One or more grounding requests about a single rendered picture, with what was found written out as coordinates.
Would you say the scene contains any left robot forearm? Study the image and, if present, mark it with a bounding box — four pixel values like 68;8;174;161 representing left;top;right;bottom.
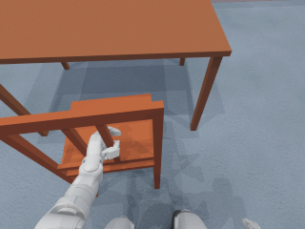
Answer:
34;155;103;229

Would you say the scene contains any right robot shin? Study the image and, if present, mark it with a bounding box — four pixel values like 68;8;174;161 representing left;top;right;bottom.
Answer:
178;209;191;215

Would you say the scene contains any left robot thigh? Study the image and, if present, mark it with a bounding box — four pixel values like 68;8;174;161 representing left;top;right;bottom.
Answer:
104;218;134;229

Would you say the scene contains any chair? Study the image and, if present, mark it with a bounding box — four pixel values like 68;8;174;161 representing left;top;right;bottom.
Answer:
0;94;164;198

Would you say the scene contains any right robot hand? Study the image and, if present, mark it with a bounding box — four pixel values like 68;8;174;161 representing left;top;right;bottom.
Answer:
241;218;260;229

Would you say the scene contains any table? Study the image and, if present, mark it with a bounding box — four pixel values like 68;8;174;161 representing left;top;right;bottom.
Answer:
0;0;232;136

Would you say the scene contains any robot left upper arm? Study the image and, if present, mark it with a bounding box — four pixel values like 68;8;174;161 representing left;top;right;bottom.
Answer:
36;213;87;229

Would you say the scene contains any left robot hand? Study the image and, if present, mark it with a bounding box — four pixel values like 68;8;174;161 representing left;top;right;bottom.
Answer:
86;126;121;161

